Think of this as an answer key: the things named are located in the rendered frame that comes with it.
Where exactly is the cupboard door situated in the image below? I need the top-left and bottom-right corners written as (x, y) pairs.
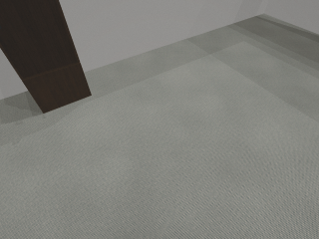
top-left (0, 0), bottom-right (78, 78)

